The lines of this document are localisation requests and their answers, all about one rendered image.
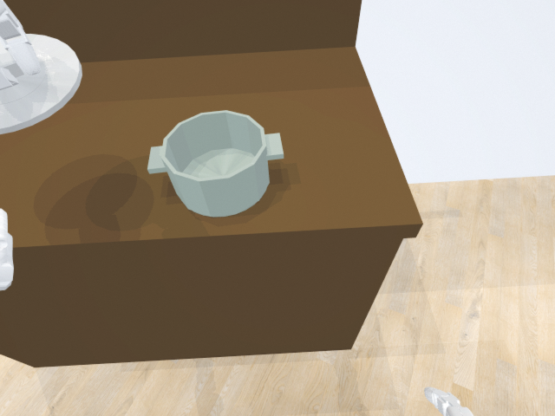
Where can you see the pot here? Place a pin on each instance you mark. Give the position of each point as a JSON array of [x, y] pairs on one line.
[[217, 162]]

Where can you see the left robot hand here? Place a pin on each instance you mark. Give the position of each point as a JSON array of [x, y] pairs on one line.
[[20, 48]]

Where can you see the lid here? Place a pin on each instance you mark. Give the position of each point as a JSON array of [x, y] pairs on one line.
[[38, 96]]

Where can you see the knob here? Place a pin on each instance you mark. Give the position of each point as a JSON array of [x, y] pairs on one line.
[[7, 61]]

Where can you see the right robot hand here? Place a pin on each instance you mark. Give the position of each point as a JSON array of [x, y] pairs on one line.
[[447, 404]]

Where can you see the table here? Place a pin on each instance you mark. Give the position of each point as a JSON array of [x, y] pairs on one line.
[[109, 264]]

